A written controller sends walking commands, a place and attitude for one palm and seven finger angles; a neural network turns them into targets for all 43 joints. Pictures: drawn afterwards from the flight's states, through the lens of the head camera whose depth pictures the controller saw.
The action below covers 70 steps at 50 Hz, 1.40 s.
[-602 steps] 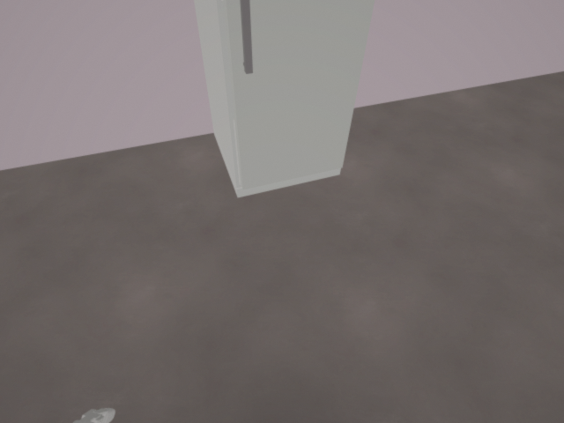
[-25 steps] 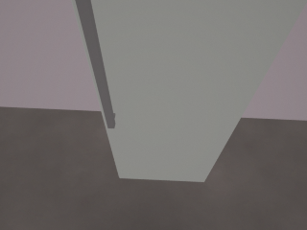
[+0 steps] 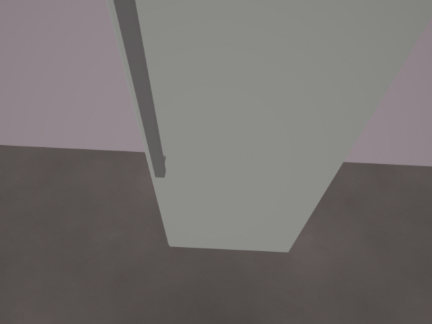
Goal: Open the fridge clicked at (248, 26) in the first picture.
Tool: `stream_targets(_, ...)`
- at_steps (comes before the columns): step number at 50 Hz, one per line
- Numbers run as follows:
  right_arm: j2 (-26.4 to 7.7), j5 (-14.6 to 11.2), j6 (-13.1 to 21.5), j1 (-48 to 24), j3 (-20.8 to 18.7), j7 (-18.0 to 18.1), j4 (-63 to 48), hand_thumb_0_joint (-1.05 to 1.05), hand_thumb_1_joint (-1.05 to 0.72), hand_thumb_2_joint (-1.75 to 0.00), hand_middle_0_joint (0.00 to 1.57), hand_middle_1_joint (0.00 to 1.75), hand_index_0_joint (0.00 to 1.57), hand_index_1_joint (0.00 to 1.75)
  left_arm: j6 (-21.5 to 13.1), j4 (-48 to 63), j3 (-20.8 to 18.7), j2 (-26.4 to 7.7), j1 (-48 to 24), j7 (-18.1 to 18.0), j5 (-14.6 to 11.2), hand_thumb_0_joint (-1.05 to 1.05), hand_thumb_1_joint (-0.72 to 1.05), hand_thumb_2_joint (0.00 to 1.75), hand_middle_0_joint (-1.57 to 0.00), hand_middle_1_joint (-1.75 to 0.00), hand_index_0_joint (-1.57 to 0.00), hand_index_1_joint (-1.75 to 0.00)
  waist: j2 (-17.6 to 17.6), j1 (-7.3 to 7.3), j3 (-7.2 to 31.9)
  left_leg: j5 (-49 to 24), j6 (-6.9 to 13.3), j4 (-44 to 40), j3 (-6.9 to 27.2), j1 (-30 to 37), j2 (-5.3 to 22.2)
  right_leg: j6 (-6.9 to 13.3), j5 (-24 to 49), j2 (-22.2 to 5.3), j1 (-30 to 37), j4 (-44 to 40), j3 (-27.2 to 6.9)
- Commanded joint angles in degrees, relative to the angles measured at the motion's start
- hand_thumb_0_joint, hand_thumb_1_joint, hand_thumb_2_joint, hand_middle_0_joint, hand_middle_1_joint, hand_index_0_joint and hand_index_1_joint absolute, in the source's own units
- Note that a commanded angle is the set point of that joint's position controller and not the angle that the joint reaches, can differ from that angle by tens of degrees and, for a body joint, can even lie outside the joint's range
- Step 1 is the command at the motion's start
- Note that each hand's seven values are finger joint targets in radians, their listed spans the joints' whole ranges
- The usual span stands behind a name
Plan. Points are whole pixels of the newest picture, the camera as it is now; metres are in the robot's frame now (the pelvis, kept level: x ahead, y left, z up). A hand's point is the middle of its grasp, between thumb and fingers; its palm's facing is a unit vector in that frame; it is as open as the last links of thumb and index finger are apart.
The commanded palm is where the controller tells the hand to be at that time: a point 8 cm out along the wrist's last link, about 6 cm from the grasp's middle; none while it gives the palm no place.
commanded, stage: raise the hand to about handle height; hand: left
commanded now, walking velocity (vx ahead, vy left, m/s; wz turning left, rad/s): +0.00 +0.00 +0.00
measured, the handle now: (148, 96) +0.50 +0.18 +0.15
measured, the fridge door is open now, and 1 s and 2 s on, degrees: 0 0 0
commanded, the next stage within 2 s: none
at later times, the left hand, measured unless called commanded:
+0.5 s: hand out of the picture +0.12 +0.21 -0.04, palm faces +0.20 -0.98 -0.03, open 9.0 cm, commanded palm +0.12 +0.26 -0.02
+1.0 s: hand (77, 277) +0.18 +0.24 +0.02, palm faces +0.07 -0.99 -0.08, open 12.1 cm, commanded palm +0.16 +0.30 +0.04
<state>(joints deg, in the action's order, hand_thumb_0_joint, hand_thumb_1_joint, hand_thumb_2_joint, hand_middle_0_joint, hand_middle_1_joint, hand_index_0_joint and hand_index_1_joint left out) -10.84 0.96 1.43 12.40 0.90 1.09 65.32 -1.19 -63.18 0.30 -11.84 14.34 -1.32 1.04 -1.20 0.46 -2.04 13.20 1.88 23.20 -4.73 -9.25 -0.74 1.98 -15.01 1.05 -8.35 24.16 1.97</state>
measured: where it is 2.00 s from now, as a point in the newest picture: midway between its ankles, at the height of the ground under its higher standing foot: outside the picture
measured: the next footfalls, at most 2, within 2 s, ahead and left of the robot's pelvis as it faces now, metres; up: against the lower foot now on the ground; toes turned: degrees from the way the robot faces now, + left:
none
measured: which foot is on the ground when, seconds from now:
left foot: down 0.00-1.00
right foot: down 0.00-1.00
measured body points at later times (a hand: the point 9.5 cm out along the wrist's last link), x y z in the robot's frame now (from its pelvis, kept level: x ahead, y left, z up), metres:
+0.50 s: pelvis -0.04 -0.02 -0.07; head +0.00 +0.00 +0.38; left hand +0.10 +0.26 -0.04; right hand +0.21 -0.25 -0.11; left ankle -0.01 +0.09 -0.74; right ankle -0.02 -0.10 -0.74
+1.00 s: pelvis -0.03 +0.00 -0.05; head +0.01 +0.00 +0.40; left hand +0.17 +0.30 +0.03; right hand +0.13 -0.25 -0.13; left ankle -0.01 +0.10 -0.74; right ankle -0.02 -0.10 -0.74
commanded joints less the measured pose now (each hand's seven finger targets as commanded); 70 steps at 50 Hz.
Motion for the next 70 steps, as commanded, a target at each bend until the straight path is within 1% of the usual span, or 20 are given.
stream_targets(1,-15.26,-4.28,8.48,1.6,-3.4,2.61,-25.95,0.0,-0.9,-0.9,0.2,0.3,0.2,0.3,-12.95,87.0,-11.49,-20.23,-34.25,-2.66,-11.45,0.0,0.88,0.89,-0.2,-0.32,-0.2,-0.32,13.7,-5.3,27.57,-20.69,-1.06,0.87,6.71,13.2,0.52,0.38,23.47,-3.68,1.31,2.26,-3.5)
stream_targets(2,-10.11,-3.35,13.7,-3.17,-1.08,4.33,-24.07,0.0,-0.9,-0.9,0.2,0.3,0.2,0.3,-10.15,74.31,-10.06,-15.94,-9.1,-3.95,-7.01,0.0,0.85,0.88,-0.2,-0.33,-0.2,-0.33,20.92,0.73,25.43,-29.51,-0.73,0.18,5.45,17.57,3.39,1.37,11.08,-1.67,-1.9,4.71,-2.55)
stream_targets(3,-10.72,-3.41,14.79,-1.65,-2.05,4.52,-20.78,0.0,-0.9,-0.9,0.2,0.3,0.2,0.3,-7.56,68.36,-8.65,-12.65,-6.23,-6.36,-8.34,0.0,0.83,0.87,-0.21,-0.34,-0.21,-0.34,18.31,-0.64,20.47,-25.57,-3.16,0.69,6.16,10.7,3.62,0.88,4.07,-1.92,-3.76,5.74,0.42)
stream_targets(4,-6.93,-3.83,14.45,0.39,-1.91,3.67,-20.39,0.0,-0.9,-0.9,0.2,0.3,0.2,0.3,-2.91,55.53,0.69,3.44,10.6,-5.4,-9.09,0.0,0.81,0.86,-0.21,-0.36,-0.21,-0.36,10.1,-2.13,12.0,-20.18,-1.98,0.05,6.52,6.69,4.51,-0.11,2.55,-1.53,-8.59,4.75,1.83)
stream_targets(5,-10.75,-3.99,14.61,-1.64,-2.54,3.14,-25.11,0.0,-0.9,-0.9,0.2,0.3,0.2,0.3,-5.11,65.28,-2.71,-0.53,-1.43,-4.47,-11.46,0.0,0.78,0.85,-0.21,-0.37,-0.21,-0.37,4.26,-3.16,3.93,-12.14,-1.4,0.87,8.23,0.0,3.82,-0.43,3.33,-1.83,-10.49,3.81,2.5)
stream_targets(7,-11.78,-2.55,15.25,-2.38,-4.09,3.26,-27.65,0.0,-0.9,-0.9,0.2,0.3,0.2,0.3,-11.46,59.71,-6.74,-2.77,1.11,-1.52,-11.64,0.0,0.74,0.83,-0.21,-0.4,-0.21,-0.4,-6.35,-3.97,-0.29,-2.69,-0.92,6.09,7.63,-7.51,2.08,-0.87,-0.84,-1.22,-17.65,4.0,3.26)
stream_targets(10,-10.75,-1.58,14.92,-4.69,-4.7,1.14,-32.11,0.0,-0.9,-0.9,0.2,0.3,0.2,0.3,-21.7,47.79,-7.67,2.61,18.63,7.12,-14.25,0.0,0.67,0.8,-0.22,-0.45,-0.22,-0.45,-14.9,1.45,0.49,0.4,-1.88,14.15,6.08,-19.77,0.39,-0.57,-3.55,-0.61,-23.81,12.09,3.43)
stream_targets(12,-10.91,-1.41,15.05,-6.17,-5.61,-0.42,-35.23,0.0,-0.9,-0.9,0.2,0.3,0.2,0.3,-29.18,48.99,-9.47,0.82,22.34,14.43,-16.04,0.0,0.62,0.78,-0.22,-0.48,-0.22,-0.48,-13.5,2.98,5.94,0.5,-2.45,19.36,4.72,-24.71,-0.5,-0.22,-0.33,-0.96,-23.92,17.49,2.03)
stream_targets(15,-11.77,-2.22,14.38,-7.18,-6.14,-1.48,-40.54,0.0,-0.9,-0.9,0.2,0.3,0.2,0.3,-32.4,51.23,-16.99,-8.47,20.19,23.0,-16.73,0.0,0.55,0.75,-0.22,-0.53,-0.22,-0.53,-2.17,4.25,13.52,-1.59,-2.21,24.9,2.81,-27.54,-1.59,0.39,4.88,-2.17,-21.51,22.48,-1.45)
stream_targets(18,-11.11,-2.43,13.41,-7.19,-5.53,-0.26,-44.56,0.0,-0.9,-0.9,0.2,0.3,0.2,0.3,-30.0,64.92,-20.28,-11.88,10.55,22.69,-19.71,0.0,0.48,0.72,-0.23,-0.57,-0.23,-0.57,4.27,4.01,19.22,2.31,-1.29,26.37,2.82,-28.24,-1.41,-0.15,-2.96,-1.73,-22.99,22.76,-3.54)
stream_targets(22,-9.04,-2.19,14.25,-3.5,-4.58,1.56,-43.46,0.0,-0.9,-0.9,0.2,0.3,0.2,0.3,-34.53,83.54,-18.68,-11.24,-2.5,17.26,-20.49,0.0,0.39,0.68,-0.24,-0.63,-0.24,-0.63,11.14,-0.51,22.4,2.08,0.02,29.37,5.14,-23.69,0.4,-0.38,-5.13,-1.07,-26.62,21.88,-5.19)
stream_targets(28,-11.56,-2.95,15.8,-1.97,-2.64,3.75,-39.28,0.0,-0.9,-0.9,0.2,0.3,0.2,0.3,-32.33,73.82,-10.84,-10.93,-5.74,22.26,-19.0,0.0,0.25,0.62,-0.25,-0.72,-0.25,-0.72,5.33,-6.1,11.62,8.52,0.73,31.11,7.62,-29.36,1.52,-0.84,-12.54,-0.28,-32.17,18.98,-5.99)
stream_targets(35,-10.22,-4.22,13.9,-4.28,-2.19,4.71,-43.33,0.0,-0.9,-0.9,0.2,0.3,0.2,0.3,-13.21,67.02,-24.89,-18.2,3.56,25.13,-23.79,0.0,0.08,0.55,-0.26,-0.82,-0.26,-0.82,0.89,2.86,21.21,1.33,0.06,24.46,6.38,-26.12,0.32,-2.27,-5.66,-2.94,-15.21,14.59,-6.17)
stream_targets(38,-8.67,-3.46,14.41,-4.3,-2.1,4.12,-43.06,0.0,-0.9,-0.9,0.2,0.3,0.2,0.3,-15.28,72.89,-28.36,-17.27,4.2,20.47,-25.61,0.0,0.01,0.52,-0.26,-0.87,-0.26,-0.87,0.74,4.37,21.28,-3.51,-0.4,22.18,7.09,-23.63,0.85,-1.78,3.44,-1.73,-13.0,16.61,-3.27)
stream_targets(42,-9.54,-3.1,15.34,-1.94,-2.88,2.91,-40.91,0.0,-0.9,-0.9,0.2,0.3,0.2,0.3,-20.76,72.93,-23.18,-13.2,3.68,17.88,-22.53,0.0,-0.08,0.48,-0.27,-0.93,-0.27,-0.93,2.5,0.95,15.75,-4.27,-0.3,20.76,6.42,-21.06,1.04,-1.6,5.8,-0.46,-19.24,17.59,-0.46)
stream_targets(46,-11.71,-3.64,16.16,0.08,-2.86,3.35,-40.1,0.0,-0.9,-0.9,0.2,0.3,0.2,0.3,-20.76,69.17,-19.33,-13.93,-2.17,22.44,-21.09,0.0,-0.17,0.44,-0.28,-0.99,-0.28,-0.99,3.22,-1.74,13.86,0.43,0.1,20.24,6.59,-20.47,0.99,-1.58,-0.81,-0.48,-22.33,15.38,-1.09)
stream_targets(53,-12.2,-3.89,17.6,-0.55,-2.13,4.94,-40.08,0.0,-0.9,-0.9,0.2,0.3,0.2,0.3,-19.21,74.48,-28.16,-23.66,-9.39,23.76,-23.42,0.0,-0.34,0.37,-0.29,-1.1,-0.29,-1.1,7.12,1.28,20.6,-4.82,-0.07,16.8,7.79,-12.7,1.32,-0.23,3.42,0.01,-14.94,14.47,0.03)
stream_targets(60,-12.42,-4.53,16.46,-1.43,-1.3,4.74,-40.0,0.0,-0.9,-0.9,0.2,0.3,0.2,0.3,-12.99,65.1,-24.78,-19.45,-11.59,24.68,-23.55,0.0,-0.5,0.3,-0.3,-1.2,-0.3,-1.2,6.4,0.42,11.75,-2.4,-0.82,12.69,8.31,-11.94,1.66,-0.32,2.84,0.4,-16.74,11.76,1.93)
stream_targets(65,-12.63,-4.73,15.82,-1.87,-0.89,5.2,-41.24,0.0,-0.9,-0.9,0.2,0.3,0.2,0.3,-7.53,64.01,-25.39,-22.23,-17.81,27.64,-22.82,0.0,-0.5,0.3,-0.3,-1.2,-0.3,-1.2,5.52,0.61,12.82,-3.61,-0.49,11.37,8.63,-9.69,1.57,-0.26,4.24,0.4,-14.53,9.9,1.63)
stream_targets(70,-11.9,-4.25,16.02,-2.5,-0.18,5.48,-41.02,0.0,-0.9,-0.9,0.2,0.3,0.2,0.3,-9.83,68.57,-29.66,-26.8,-25.5,26.75,-23.33,0.0,-0.5,0.3,-0.3,-1.2,-0.3,-1.2,7.82,1.03,16.6,-5.3,-0.94,9.69,9.43,-4.3,1.75,0.21,4.22,0.89,-12.52,8.77,1.58)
